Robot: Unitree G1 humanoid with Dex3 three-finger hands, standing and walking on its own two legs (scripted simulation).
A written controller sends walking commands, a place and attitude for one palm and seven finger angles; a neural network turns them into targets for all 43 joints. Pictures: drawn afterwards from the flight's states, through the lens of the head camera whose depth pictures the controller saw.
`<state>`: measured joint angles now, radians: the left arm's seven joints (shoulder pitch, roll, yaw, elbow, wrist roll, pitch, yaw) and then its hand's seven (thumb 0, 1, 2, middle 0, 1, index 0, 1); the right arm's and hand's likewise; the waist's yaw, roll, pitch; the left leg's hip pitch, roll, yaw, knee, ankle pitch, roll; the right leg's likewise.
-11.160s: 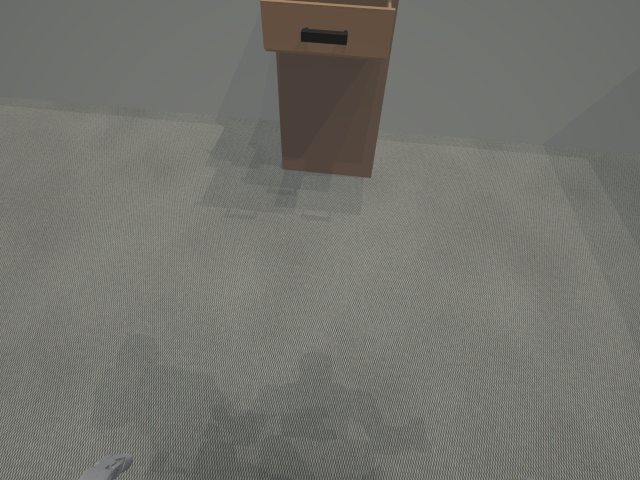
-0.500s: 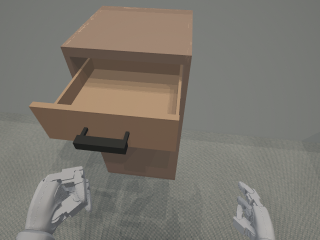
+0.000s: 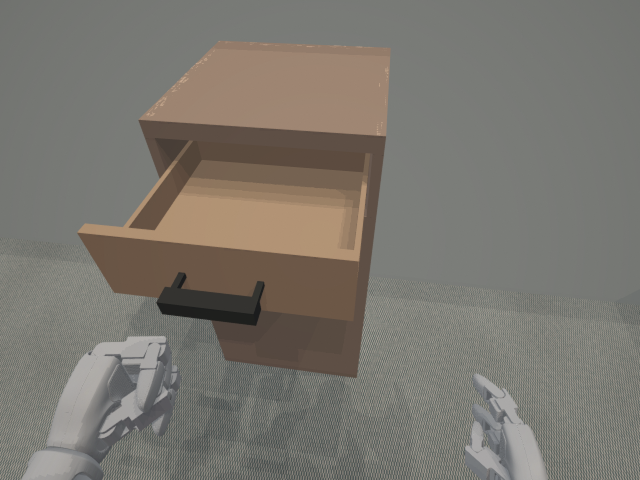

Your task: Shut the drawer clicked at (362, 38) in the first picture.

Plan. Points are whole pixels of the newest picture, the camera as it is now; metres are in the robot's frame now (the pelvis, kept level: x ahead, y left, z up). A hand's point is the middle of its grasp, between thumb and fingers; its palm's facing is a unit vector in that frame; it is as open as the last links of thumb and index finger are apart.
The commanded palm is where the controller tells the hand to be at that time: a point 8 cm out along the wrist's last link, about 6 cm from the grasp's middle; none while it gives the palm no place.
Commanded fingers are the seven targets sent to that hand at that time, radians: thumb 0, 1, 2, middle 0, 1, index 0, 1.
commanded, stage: raise the hand and make a fist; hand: left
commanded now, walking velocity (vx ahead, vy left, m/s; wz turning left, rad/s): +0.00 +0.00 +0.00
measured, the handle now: (214, 294) +0.35 +0.20 +0.03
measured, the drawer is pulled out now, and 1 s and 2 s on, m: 0.26 0.26 0.26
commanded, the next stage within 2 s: bring the fist close to the handle in 0.18 s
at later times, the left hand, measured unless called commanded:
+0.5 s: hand (159, 401) +0.17 +0.18 +0.10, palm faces +0.06 -0.99 -0.09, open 3.3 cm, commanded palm +0.13 +0.23 +0.11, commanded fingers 0.00 0.90 0.90 -1.40 -1.60 -1.40 -1.60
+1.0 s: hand (190, 385) +0.21 +0.18 +0.06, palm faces -0.01 -1.00 -0.05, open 3.3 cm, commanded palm +0.18 +0.23 +0.06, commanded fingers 0.00 0.90 0.90 -1.40 -1.60 -1.40 -1.60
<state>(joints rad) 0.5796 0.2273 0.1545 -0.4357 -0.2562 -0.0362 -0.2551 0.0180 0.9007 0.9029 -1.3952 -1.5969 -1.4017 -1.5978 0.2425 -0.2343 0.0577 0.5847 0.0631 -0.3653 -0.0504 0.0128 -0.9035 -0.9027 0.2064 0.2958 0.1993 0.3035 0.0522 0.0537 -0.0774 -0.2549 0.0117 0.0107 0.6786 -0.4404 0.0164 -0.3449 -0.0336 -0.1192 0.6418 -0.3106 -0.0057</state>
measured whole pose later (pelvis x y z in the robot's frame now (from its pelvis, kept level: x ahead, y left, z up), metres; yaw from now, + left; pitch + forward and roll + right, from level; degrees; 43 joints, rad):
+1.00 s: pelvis -0.02 -0.01 -0.01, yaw +0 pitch +6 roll -1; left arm 0.33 0.21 0.18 -0.01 -0.25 -0.28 -0.28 0.02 0.90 0.90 -1.40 -1.60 -1.40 -1.60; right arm 0.25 -0.26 0.03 0.63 0.03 -0.36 -0.05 0.01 -0.90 -0.90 0.21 0.30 0.20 0.30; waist 0.01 0.03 -0.05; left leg -0.42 0.01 0.02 0.76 -0.44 0.01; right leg -0.51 -0.04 -0.11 0.73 -0.31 -0.02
